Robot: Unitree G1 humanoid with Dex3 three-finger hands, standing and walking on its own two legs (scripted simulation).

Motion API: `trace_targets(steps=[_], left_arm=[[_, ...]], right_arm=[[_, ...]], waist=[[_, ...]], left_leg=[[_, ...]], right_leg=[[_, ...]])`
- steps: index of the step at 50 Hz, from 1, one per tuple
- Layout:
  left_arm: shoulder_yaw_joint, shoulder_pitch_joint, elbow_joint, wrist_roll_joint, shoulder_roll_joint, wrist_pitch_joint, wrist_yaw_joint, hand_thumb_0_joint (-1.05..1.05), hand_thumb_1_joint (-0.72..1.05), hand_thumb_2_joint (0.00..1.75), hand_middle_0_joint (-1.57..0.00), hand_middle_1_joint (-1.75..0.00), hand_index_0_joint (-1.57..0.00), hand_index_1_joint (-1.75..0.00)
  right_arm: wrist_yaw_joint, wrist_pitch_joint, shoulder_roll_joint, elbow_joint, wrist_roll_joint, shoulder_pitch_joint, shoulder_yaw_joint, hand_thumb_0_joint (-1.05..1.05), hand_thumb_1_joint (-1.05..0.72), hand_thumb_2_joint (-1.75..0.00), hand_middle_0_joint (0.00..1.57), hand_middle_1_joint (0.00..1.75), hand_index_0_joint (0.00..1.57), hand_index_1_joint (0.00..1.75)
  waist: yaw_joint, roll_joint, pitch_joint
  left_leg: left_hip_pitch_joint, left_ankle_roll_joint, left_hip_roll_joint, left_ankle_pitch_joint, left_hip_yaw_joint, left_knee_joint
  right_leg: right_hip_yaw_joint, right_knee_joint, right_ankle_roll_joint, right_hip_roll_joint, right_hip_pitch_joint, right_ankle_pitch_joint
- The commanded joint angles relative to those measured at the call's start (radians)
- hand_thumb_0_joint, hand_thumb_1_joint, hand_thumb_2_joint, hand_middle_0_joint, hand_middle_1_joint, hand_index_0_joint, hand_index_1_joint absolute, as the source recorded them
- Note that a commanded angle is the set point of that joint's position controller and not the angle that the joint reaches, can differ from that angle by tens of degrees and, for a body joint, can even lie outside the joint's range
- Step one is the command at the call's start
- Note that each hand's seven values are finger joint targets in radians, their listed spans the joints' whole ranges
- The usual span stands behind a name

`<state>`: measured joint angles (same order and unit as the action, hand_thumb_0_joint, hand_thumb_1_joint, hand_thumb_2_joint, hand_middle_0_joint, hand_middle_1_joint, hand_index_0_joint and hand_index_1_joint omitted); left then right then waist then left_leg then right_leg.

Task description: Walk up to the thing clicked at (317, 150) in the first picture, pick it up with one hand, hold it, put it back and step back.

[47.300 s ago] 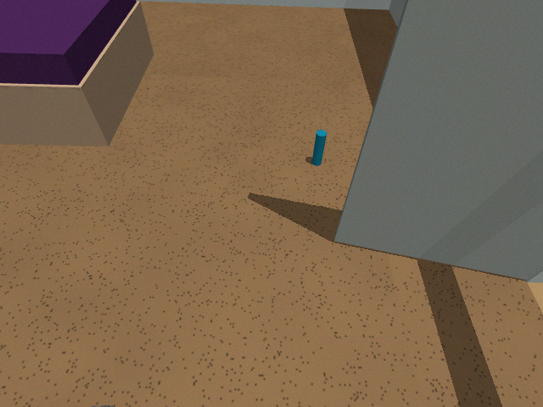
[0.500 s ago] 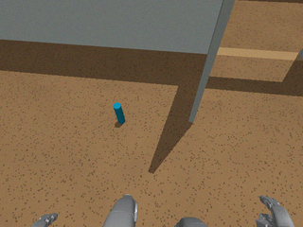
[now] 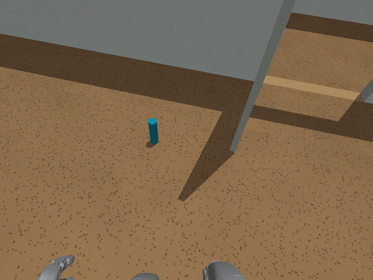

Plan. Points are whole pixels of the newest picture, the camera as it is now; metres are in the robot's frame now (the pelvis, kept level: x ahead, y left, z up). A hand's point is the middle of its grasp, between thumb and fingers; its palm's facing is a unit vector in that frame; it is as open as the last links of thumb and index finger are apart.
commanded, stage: step back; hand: left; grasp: from the side
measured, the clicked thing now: (153, 131) +0.99 +0.23 -0.66
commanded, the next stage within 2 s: stand in 1.02 s
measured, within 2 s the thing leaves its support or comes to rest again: neither
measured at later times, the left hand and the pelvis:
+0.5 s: hand out of the picture +0.01 +0.29 -0.15, palm faces -0.02 -0.91 -0.41, open 7.4 cm; pelvis -0.03 +0.01 +0.00, yaw -1 degrees
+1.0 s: hand (86, 263) +0.16 +0.24 -0.14, palm faces -0.02 -0.94 -0.34, open 7.4 cm; pelvis +0.02 +0.00 +0.00, yaw -1 degrees
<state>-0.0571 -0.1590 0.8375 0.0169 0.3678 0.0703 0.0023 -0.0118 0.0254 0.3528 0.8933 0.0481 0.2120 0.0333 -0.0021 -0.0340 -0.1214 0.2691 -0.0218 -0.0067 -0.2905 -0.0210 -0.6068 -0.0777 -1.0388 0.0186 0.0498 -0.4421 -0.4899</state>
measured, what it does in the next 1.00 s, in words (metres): steps on the spot: right foot, then left foot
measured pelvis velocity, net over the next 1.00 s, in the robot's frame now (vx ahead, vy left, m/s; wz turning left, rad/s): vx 0.02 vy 0.00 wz -0.01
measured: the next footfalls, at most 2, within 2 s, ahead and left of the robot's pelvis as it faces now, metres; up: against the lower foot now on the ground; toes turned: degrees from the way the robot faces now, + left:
right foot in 0.12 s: -0.02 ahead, -0.14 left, +0.00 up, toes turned +0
left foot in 0.42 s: +0.05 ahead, +0.14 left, +0.00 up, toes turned -1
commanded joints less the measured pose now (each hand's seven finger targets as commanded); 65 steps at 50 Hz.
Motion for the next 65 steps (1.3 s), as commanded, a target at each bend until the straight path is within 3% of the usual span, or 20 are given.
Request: trace_targets(steps=[1, 5, 7, 9, 12, 17, 20, 21, 22, 23, 25, 28, 34, 35, 37, 38, 39, 44, 58, 65], left_arm=[[-0.058, -0.008, -0.038, 0.003, 0.184, -0.053, 0.006, 0.0, 0.9, 0.9, -0.2, -0.3, -0.2, -0.3], [-0.052, -0.123, 0.042, 0.012, 0.162, -0.106, -0.012, 0.0, 0.9, 0.9, -0.2, -0.3, -0.2, -0.3], [-0.078, -0.134, 0.056, 0.042, 0.265, -0.133, -0.027, 0.0, 0.9, 0.9, -0.2, -0.3, -0.2, -0.3], [-0.101, 0.031, 0.006, 0.044, 0.376, -0.131, -0.032, 0.0, 0.9, 0.9, -0.2, -0.3, -0.2, -0.3], [-0.069, 0.013, 0.029, 0.024, 0.259, -0.145, -0.024, 0.0, 0.9, 0.9, -0.2, -0.3, -0.2, -0.3], [-0.073, -0.055, 0.052, 0.025, 0.287, -0.136, -0.007, 0.0, 0.9, 0.9, -0.2, -0.3, -0.2, -0.3], [-0.047, -0.023, 0.036, 0.016, 0.255, -0.117, -0.002, 0.0, 0.9, 0.9, -0.2, -0.3, -0.2, -0.3], [-0.03, -0.046, 0.029, 0.014, 0.213, -0.116, -0.002, 0.0, 0.9, 0.9, -0.2, -0.3, -0.2, -0.3], [-0.014, -0.063, 0.017, 0.004, 0.159, -0.116, -0.003, 0.0, 0.9, 0.9, -0.2, -0.3, -0.2, -0.3], [-0.015, -0.044, 0.017, -0.003, 0.158, -0.109, -0.009, 0.0, 0.9, 0.9, -0.2, -0.3, -0.2, -0.3], [-0.037, -0.011, 0.029, 0.005, 0.257, -0.109, -0.013, 0.0, 0.9, 0.9, -0.2, -0.3, -0.2, -0.3], [-0.038, -0.071, 0.05, -0.002, 0.218, -0.111, 0.001, 0.0, 0.9, 0.9, -0.2, -0.3, -0.2, -0.3], [-0.041, -0.094, 0.095, -0.001, 0.175, -0.114, -0.012, 0.0, 0.9, 0.9, -0.2, -0.3, -0.2, -0.3], [-0.052, -0.102, 0.109, 0.005, 0.207, -0.115, -0.018, 0.0, 0.9, 0.9, -0.2, -0.3, -0.2, -0.3], [-0.067, -0.056, 0.087, 0.012, 0.304, -0.121, -0.027, 0.0, 0.9, 0.9, -0.2, -0.3, -0.2, -0.3], [-0.065, 0.052, 0.06, 0.011, 0.335, -0.116, -0.021, 0.0, 0.9, 0.9, -0.2, -0.3, -0.2, -0.3], [-0.06, 0.124, 0.043, 0.013, 0.314, -0.114, -0.02, 0.0, 0.9, 0.9, -0.2, -0.3, -0.2, -0.3], [-0.032, 0.141, 0.071, -0.005, 0.214, -0.106, -0.015, 0.0, 0.9, 0.9, -0.2, -0.3, -0.2, -0.3], [0.005, 0.15, 0.19, -0.016, 0.183, -0.106, -0.007, 0.0, 0.9, 0.9, -0.2, -0.3, -0.2, -0.3], [0.013, 0.156, 0.225, -0.013, 0.181, -0.109, -0.005, 0.0, 0.9, 0.9, -0.2, -0.3, -0.2, -0.3]], right_arm=[[-0.005, -0.036, 0.245, -0.093, 0.003, -0.084, 0.074, 0.0, -0.9, -0.9, 0.2, 0.3, 0.2, 0.3], [0.011, -0.007, 0.245, -0.085, 0.0, -0.073, 0.077, 0.0, -0.9, -0.9, 0.2, 0.3, 0.2, 0.3], [0.016, -0.011, 0.141, -0.099, -0.017, -0.046, 0.046, 0.0, -0.9, -0.9, 0.2, 0.3, 0.2, 0.3], [0.007, -0.016, 0.238, -0.082, -0.005, -0.084, 0.08, 0.0, -0.9, -0.9, 0.2, 0.3, 0.2, 0.3], [0.029, -0.029, 0.222, -0.051, -0.02, -0.089, 0.082, 0.0, -0.9, -0.9, 0.2, 0.3, 0.2, 0.3], [0.044, -0.049, 0.201, -0.05, -0.008, -0.087, 0.078, 0.0, -0.9, -0.9, 0.2, 0.3, 0.2, 0.3], [0.033, -0.066, 0.188, -0.007, -0.009, -0.018, 0.088, 0.0, -0.9, -0.9, 0.2, 0.3, 0.2, 0.3], [0.024, -0.073, 0.212, 0.01, -0.006, 0.027, 0.098, 0.0, -0.9, -0.9, 0.2, 0.3, 0.2, 0.3], [0.013, -0.08, 0.27, 0.017, 0.002, 0.085, 0.115, 0.0, -0.9, -0.9, 0.2, 0.3, 0.2, 0.3], [0.012, -0.082, 0.343, 0.006, -0.002, 0.081, 0.122, 0.0, -0.9, -0.9, 0.2, 0.3, 0.2, 0.3], [0.014, -0.072, 0.346, 0.008, -0.01, 0.051, 0.129, 0.0, -0.9, -0.9, 0.2, 0.3, 0.2, 0.3], [0.008, -0.081, 0.277, -0.012, -0.01, -0.014, 0.1, 0.0, -0.9, -0.9, 0.2, 0.3, 0.2, 0.3], [0.001, -0.056, 0.232, -0.021, -0.033, -0.082, 0.068, 0.0, -0.9, -0.9, 0.2, 0.3, 0.2, 0.3], [-0.001, -0.049, 0.2, -0.022, -0.042, -0.084, 0.056, 0.0, -0.9, -0.9, 0.2, 0.3, 0.2, 0.3], [-0.007, -0.041, 0.128, -0.02, -0.048, -0.053, 0.033, 0.0, -0.9, -0.9, 0.2, 0.3, 0.2, 0.3], [-0.014, -0.028, 0.181, 0.017, -0.045, -0.017, 0.052, 0.0, -0.9, -0.9, 0.2, 0.3, 0.2, 0.3], [-0.014, -0.027, 0.201, 0.05, -0.036, 0.027, 0.057, 0.0, -0.9, -0.9, 0.2, 0.3, 0.2, 0.3], [-0.009, -0.057, 0.207, 0.1, -0.025, 0.002, 0.048, 0.0, -0.9, -0.9, 0.2, 0.3, 0.2, 0.3], [0.0, -0.076, 0.214, 0.146, -0.042, -0.13, 0.018, 0.0, -0.9, -0.9, 0.2, 0.3, 0.2, 0.3], [0.001, -0.067, 0.211, 0.159, -0.044, -0.165, 0.016, 0.0, -0.9, -0.9, 0.2, 0.3, 0.2, 0.3]], waist=[[-0.001, 0.203, 0.072], [-0.031, 0.184, 0.134], [-0.031, -0.071, 0.125], [-0.03, -0.099, -0.008], [-0.011, -0.053, -0.041], [-0.044, -0.141, 0.014], [0.001, -0.115, 0.084], [0.024, -0.041, 0.136], [0.049, 0.133, 0.203], [0.047, 0.211, 0.181], [0.041, 0.112, 0.087], [-0.002, 0.162, 0.062], [-0.046, 0.205, 0.14], [-0.057, 0.144, 0.159], [-0.041, -0.108, 0.193], [-0.022, -0.143, 0.166], [0.014, -0.139, 0.121], [0.009, -0.052, 0.163], [-0.003, 0.062, 0.207], [0.001, 0.047, 0.189]], left_leg=[[0.03, -0.133, 0.161, -0.215, -0.195, 0.266], [0.001, -0.123, 0.146, -0.199, -0.122, 0.073], [0.303, -0.015, 0.013, -0.196, -0.046, -0.194], [0.185, 0.017, 0.066, -0.234, -0.145, -0.314], [0.205, 0.016, 0.033, -0.107, -0.094, -0.227], [0.13, 0.03, 0.021, -0.145, 0.024, -0.041], [-0.111, 0.024, -0.024, -0.002, 0.072, 0.176], [-0.244, 0.01, 0.014, 0.035, -0.004, 0.212], [-0.35, -0.05, 0.192, -0.025, -0.257, 0.304], [-0.326, -0.163, 0.364, -0.159, -0.509, 0.345], [-0.134, -0.241, 0.381, -0.215, -0.476, 0.349], [-0.128, -0.161, 0.254, 0.048, -0.238, 0.281], [0.004, -0.086, 0.169, 0.396, -0.062, 0.059], [0.072, -0.053, 0.139, 0.323, -0.046, 0.005], [0.167, 0.017, 0.014, -0.072, -0.015, -0.158], [0.043, 0.022, 0.017, -0.288, -0.019, -0.247], [-0.009, 0.023, 0.042, -0.265, -0.03, -0.223], [-0.064, -0.018, 0.112, 0.196, -0.083, 0.158], [-0.146, 0.009, 0.149, 0.45, -0.072, 0.238], [-0.173, 0.013, 0.144, 0.336, -0.057, 0.291]], right_leg=[[0.036, 0.231, -0.015, -0.03, 0.079, 0.007], [0.085, 0.76, -0.001, -0.014, 0.3, 0.142], [-0.354, 0.794, 0.065, -0.235, 0.48, 0.063], [-0.557, 0.829, 0.228, -0.462, 0.046, -0.282], [-0.274, 0.796, 0.138, -0.281, 0.142, -0.129], [-0.187, 0.742, 0.136, -0.263, 0.206, -0.019], [-0.068, 0.571, 0.097, -0.212, 0.15, 0.22], [-0.022, 0.438, 0.07, -0.179, 0.088, 0.319], [0.057, 0.214, 0.026, -0.085, -0.02, 0.256], [0.097, 0.129, 0.003, -0.024, -0.158, -0.071], [-0.007, 0.068, 0.012, -0.092, -0.088, -0.1], [0.029, 0.182, 0.012, -0.115, -0.063, 0.01], [0.132, 0.575, 0.004, -0.044, 0.284, 0.326], [0.094, 0.583, 0.011, -0.06, 0.372, 0.402], [-0.303, 0.698, 0.126, -0.336, 0.343, 0.334], [-0.374, 0.719, 0.225, -0.427, 0.168, 0.219], [-0.347, 0.698, 0.225, -0.409, 0.095, 0.191], [-0.041, 0.509, 0.037, -0.192, 0.191, 0.473], [0.009, 0.604, 0.01, -0.17, 0.381, 0.629], [0.005, 0.68, 0.002, -0.177, 0.383, 0.583]])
